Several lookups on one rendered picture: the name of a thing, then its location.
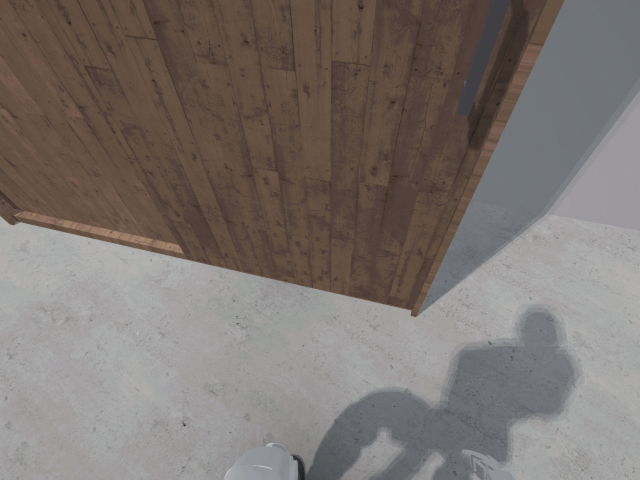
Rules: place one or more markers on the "handle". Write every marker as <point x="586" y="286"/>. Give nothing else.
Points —
<point x="483" y="52"/>

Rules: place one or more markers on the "right robot hand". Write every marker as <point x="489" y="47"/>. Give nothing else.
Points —
<point x="485" y="467"/>

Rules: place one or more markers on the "left robot thigh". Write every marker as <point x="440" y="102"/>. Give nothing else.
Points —
<point x="264" y="463"/>

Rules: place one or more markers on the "robot left shin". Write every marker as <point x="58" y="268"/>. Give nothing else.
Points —
<point x="277" y="445"/>

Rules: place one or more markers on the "wardrobe door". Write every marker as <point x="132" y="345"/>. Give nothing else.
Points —
<point x="58" y="156"/>
<point x="311" y="141"/>

